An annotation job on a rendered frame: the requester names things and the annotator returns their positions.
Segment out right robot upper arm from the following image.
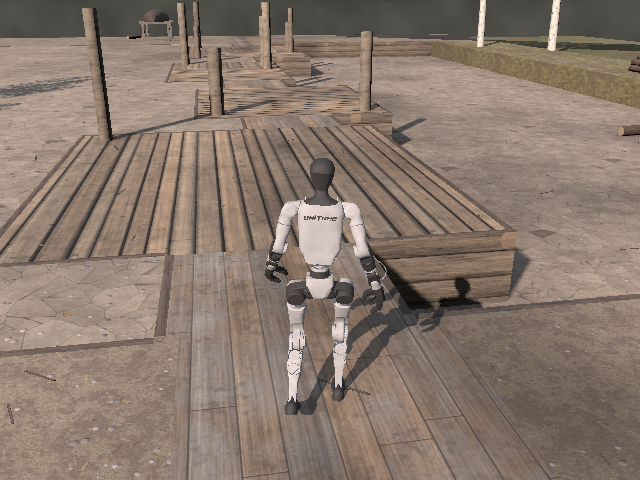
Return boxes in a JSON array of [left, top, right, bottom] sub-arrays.
[[342, 202, 370, 259]]

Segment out left robot upper arm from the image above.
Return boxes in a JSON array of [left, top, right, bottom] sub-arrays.
[[272, 200, 301, 254]]

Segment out right robot forearm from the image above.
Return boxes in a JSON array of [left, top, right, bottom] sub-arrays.
[[360, 242, 382, 290]]

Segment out left robot forearm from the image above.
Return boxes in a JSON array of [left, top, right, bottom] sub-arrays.
[[266, 238, 283, 270]]

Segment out right robot shin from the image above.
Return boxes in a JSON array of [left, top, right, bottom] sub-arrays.
[[333, 325, 348, 388]]

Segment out right robot hand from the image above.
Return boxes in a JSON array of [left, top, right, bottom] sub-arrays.
[[362, 287, 385, 314]]

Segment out left robot hand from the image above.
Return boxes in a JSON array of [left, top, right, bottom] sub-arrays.
[[264, 266, 288, 283]]

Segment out robot head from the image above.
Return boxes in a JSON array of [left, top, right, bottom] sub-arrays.
[[304, 158, 338, 206]]

